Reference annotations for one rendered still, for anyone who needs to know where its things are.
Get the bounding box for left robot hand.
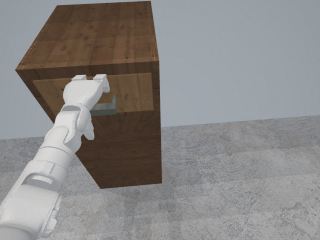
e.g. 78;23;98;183
63;74;110;140

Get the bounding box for handle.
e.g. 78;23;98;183
89;95;117;116

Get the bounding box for drawer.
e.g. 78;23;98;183
33;72;154;117

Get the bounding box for robot left forearm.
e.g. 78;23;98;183
0;102;90;220

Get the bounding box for left robot upper arm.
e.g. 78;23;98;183
0;183;63;240

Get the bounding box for cabinet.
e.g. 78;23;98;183
15;1;162;189

